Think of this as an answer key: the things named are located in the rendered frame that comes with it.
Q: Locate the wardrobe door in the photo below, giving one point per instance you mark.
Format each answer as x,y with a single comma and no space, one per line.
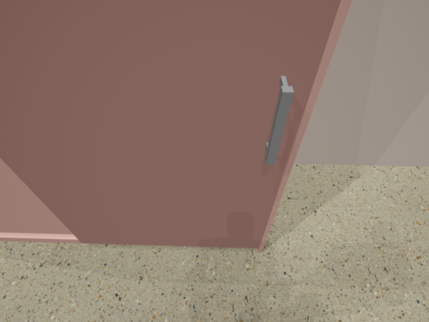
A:
145,122
21,211

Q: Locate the handle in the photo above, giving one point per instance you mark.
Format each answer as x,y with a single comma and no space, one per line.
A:
279,121

